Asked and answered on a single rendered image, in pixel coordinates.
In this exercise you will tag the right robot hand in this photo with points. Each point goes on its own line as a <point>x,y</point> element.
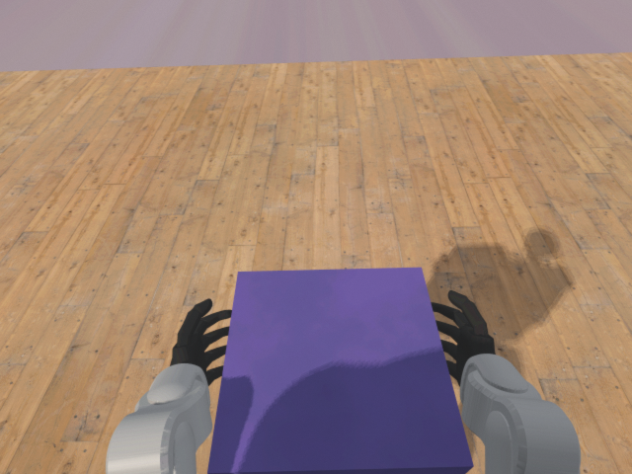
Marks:
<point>472,336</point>

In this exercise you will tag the left robot hand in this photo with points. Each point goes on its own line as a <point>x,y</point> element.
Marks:
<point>192,342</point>

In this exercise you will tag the robot left forearm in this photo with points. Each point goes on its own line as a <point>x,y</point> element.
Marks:
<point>169,423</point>

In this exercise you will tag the carton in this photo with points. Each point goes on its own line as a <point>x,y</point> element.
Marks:
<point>336,372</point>

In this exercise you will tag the robot right forearm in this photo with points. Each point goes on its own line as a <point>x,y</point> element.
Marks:
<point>522,433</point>

